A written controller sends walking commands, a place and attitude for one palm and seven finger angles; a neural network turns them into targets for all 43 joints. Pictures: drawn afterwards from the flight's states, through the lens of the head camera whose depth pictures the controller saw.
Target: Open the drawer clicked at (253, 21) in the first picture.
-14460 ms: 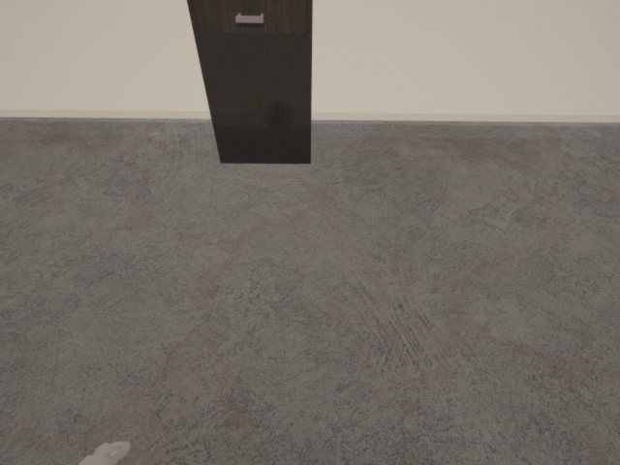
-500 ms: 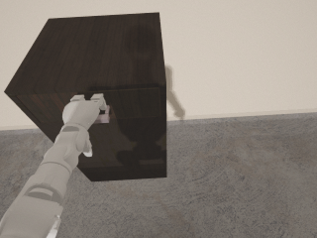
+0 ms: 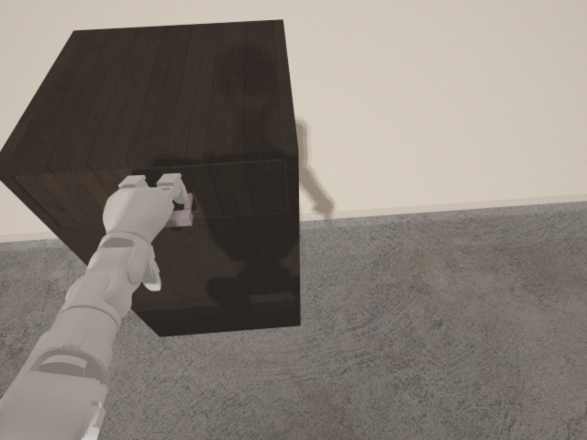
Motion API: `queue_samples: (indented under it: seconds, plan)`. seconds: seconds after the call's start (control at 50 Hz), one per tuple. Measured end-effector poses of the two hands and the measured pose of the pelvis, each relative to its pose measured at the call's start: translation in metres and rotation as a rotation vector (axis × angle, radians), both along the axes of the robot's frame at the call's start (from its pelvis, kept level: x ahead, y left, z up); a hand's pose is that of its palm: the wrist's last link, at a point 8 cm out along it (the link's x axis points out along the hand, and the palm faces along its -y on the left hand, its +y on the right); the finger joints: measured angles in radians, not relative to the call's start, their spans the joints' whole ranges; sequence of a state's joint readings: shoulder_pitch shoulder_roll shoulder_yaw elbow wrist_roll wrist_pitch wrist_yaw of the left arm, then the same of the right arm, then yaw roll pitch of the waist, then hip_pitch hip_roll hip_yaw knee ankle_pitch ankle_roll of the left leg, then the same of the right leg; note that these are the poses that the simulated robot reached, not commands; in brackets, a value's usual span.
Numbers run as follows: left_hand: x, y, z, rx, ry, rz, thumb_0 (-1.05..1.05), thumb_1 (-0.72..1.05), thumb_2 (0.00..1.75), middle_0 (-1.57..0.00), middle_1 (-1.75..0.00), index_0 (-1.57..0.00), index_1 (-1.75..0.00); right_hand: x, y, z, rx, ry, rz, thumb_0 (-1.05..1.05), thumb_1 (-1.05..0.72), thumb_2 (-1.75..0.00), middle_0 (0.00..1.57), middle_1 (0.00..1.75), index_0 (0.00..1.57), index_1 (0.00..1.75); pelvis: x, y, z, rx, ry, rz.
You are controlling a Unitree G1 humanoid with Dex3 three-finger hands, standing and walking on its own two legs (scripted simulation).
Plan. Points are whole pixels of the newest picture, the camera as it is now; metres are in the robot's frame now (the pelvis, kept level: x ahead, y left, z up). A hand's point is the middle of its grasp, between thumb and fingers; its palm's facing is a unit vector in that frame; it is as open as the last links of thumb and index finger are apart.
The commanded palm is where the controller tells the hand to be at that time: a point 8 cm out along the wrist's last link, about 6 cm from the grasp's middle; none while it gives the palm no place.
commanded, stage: move the hooked fingers above the handle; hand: left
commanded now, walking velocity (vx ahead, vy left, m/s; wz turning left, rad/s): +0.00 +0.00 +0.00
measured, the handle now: (161, 210) +0.48 +0.25 -0.02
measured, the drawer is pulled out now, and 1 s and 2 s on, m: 0.00 0.00 0.00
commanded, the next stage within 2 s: lift the fingers back up to retry in 1.50 s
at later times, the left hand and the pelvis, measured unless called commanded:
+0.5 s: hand (163, 207) +0.44 +0.21 +0.04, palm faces +0.09 -0.06 -0.99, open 13.8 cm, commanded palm +0.40 +0.25 +0.09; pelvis +0.00 +0.01 +0.00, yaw -1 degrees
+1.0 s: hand (173, 196) +0.45 +0.20 +0.06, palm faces +0.17 +0.01 -0.99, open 13.9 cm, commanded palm +0.41 +0.25 +0.09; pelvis +0.00 +0.01 +0.00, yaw +0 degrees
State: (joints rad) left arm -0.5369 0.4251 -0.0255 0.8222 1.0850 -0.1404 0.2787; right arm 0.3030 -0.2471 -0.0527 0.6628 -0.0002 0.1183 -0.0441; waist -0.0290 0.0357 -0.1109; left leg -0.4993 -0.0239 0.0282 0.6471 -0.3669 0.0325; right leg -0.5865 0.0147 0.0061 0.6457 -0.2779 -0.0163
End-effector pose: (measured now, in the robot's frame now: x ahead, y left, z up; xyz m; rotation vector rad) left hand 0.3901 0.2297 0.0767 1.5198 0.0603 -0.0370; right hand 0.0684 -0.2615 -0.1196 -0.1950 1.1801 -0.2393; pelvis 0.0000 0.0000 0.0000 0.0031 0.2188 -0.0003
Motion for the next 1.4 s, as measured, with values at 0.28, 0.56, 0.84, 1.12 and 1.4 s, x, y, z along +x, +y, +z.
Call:
queue_samples:
  seconds: [0.28, 0.56, 0.84, 1.12, 1.4]
  plan:
    - [0.015, 0.017, 0.014, 0.062, 0.033, 0.139, 0.00, -0.49, 0.30, -0.32, -1.20, -0.31, -1.20, -0.001, 0.005, -0.008, 0.027, 0.017, 0.014, 0.01, -0.91, -0.90, 0.20, 0.30, 0.20, 0.30, -0.003, 0.004, 0.000, -0.005, 0.013, 0.021]
    - [0.019, 0.015, 0.023, 0.059, -0.167, 0.102, 0.01, -0.49, 0.30, -0.32, -1.20, -0.32, -1.20, -0.003, 0.008, -0.013, 0.041, 0.033, -0.008, 0.01, -0.91, -0.90, 0.20, 0.30, 0.20, 0.30, 0.001, 0.005, -0.003, 0.002, 0.027, -0.023]
    - [0.000, -0.029, 0.008, -0.034, -0.027, -0.152, 0.00, -0.49, 0.30, -0.32, -1.20, -0.32, -1.20, 0.032, 0.005, 0.002, -0.037, -0.036, 0.069, 0.01, -0.91, -0.90, 0.20, 0.30, 0.20, 0.30, 0.003, 0.007, -0.002, -0.010, -0.008, 0.041]
    - [0.033, -0.040, 0.041, 0.051, -0.128, 0.060, 0.00, -0.49, 0.30, -0.38, -1.27, -0.31, -1.26, 0.014, 0.023, -0.013, 0.084, 0.007, -0.002, 0.01, -0.91, -0.90, 0.20, 0.30, 0.20, 0.30, -0.004, 0.000, 0.004, 0.013, -0.003, -0.030]
    - [-0.012, 0.027, -0.012, 0.064, 0.125, 0.101, 0.01, -0.49, 0.30, -0.32, -1.20, -0.31, -1.22, -0.010, -0.027, 0.002, -0.063, 0.002, -0.008, 0.01, -0.91, -0.90, 0.20, 0.30, 0.20, 0.30, -0.011, -0.014, 0.000, 0.008, 0.011, -0.002]
